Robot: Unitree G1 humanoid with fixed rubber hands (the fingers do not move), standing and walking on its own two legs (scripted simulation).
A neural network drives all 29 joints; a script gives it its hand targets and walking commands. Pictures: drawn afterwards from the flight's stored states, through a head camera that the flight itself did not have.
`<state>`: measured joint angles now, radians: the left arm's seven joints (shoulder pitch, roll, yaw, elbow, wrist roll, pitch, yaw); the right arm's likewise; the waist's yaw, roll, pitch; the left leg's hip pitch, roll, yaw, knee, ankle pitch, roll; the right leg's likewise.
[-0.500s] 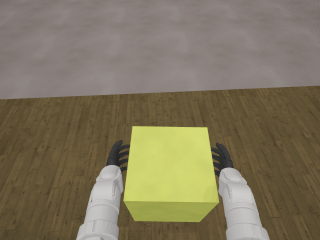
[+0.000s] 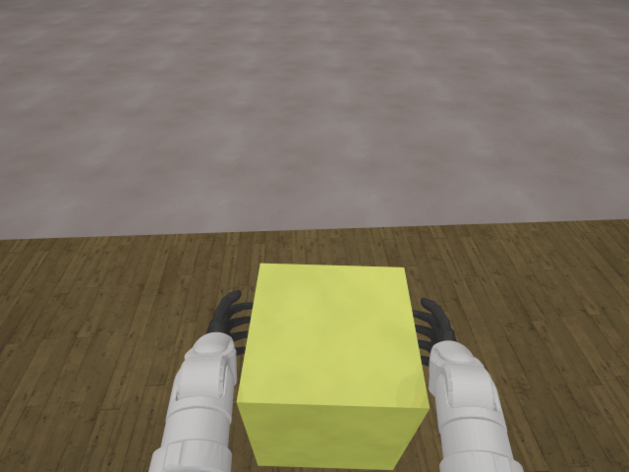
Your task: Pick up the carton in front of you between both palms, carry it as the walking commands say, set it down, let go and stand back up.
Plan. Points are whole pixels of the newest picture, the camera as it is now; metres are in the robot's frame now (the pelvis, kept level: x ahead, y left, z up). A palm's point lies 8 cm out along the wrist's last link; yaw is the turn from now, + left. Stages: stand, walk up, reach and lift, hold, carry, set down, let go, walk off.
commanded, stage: reach and lift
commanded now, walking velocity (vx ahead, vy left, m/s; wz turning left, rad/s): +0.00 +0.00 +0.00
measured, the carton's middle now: (328, 369) +0.30 +0.00 -0.06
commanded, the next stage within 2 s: hold in 0.74 s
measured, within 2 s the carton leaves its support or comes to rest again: neither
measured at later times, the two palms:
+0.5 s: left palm (220, 333) +0.31 +0.15 +0.03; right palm (442, 341) +0.30 -0.15 +0.03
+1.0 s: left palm (214, 330) +0.30 +0.15 +0.06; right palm (447, 338) +0.29 -0.15 +0.05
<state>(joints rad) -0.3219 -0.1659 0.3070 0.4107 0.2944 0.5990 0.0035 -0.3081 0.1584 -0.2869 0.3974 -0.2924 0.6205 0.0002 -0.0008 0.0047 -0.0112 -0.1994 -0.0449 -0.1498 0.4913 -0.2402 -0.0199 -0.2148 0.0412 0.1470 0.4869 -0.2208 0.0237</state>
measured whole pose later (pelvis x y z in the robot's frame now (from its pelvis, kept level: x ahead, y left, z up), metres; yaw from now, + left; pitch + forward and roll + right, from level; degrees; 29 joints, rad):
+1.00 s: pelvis +0.01 +0.00 +0.01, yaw +0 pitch -7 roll +0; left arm -0.26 -0.15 0.22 0.24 0.27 0.75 0.00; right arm -0.25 0.15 -0.20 0.23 -0.26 0.77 0.00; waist 0.00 0.00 -0.01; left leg -0.05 -0.03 -0.14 0.37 -0.20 -0.02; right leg -0.06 0.03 0.14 0.37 -0.19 0.02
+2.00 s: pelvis +0.34 +0.00 -0.02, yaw +3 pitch +3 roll -2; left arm -0.22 -0.14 0.11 -0.29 0.12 1.21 0.09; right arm -0.18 0.13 -0.15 -0.35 -0.10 1.24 -0.10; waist -0.01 0.04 -0.09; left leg -0.10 0.10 0.10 0.81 -0.50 -0.01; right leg -0.48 -0.01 -0.26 0.61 -0.18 -0.10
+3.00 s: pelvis +0.99 +0.02 -0.03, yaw +2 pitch +2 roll +0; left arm -0.54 -0.06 0.16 -0.04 0.09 1.20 0.12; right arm -0.52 0.00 -0.16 -0.07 -0.05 1.23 -0.11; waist 0.03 0.04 -0.02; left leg -0.24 0.04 0.06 1.13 -0.50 0.03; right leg -0.52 0.00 -0.19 0.69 -0.21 -0.12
